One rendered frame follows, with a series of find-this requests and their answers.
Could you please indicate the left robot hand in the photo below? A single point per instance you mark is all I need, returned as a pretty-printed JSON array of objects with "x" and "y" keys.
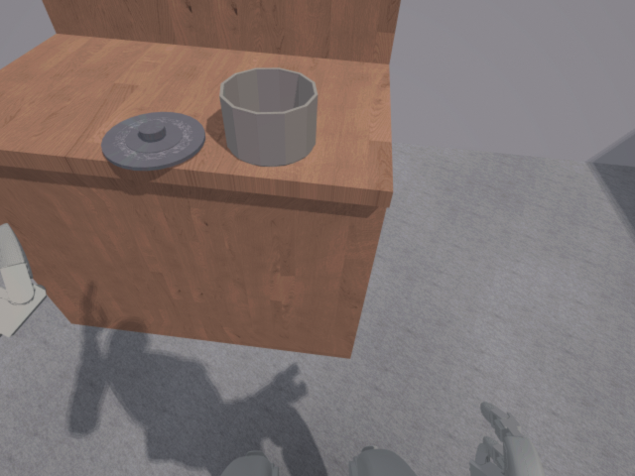
[{"x": 20, "y": 298}]

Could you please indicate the table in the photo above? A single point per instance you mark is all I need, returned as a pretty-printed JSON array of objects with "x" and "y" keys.
[{"x": 214, "y": 248}]

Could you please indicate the pot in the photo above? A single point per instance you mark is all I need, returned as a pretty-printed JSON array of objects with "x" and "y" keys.
[{"x": 269, "y": 115}]

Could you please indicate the robot left shin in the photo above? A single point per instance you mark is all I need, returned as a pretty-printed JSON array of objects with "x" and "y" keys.
[{"x": 256, "y": 452}]

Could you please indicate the lid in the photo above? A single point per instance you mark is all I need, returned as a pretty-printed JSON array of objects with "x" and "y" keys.
[{"x": 123, "y": 146}]

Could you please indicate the right robot thigh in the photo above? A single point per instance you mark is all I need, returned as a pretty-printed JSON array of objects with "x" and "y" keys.
[{"x": 379, "y": 462}]

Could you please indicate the right robot hand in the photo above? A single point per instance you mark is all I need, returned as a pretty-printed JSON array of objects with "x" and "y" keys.
[{"x": 516, "y": 457}]

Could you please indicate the knob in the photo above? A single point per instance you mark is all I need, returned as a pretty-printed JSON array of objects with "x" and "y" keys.
[{"x": 152, "y": 130}]

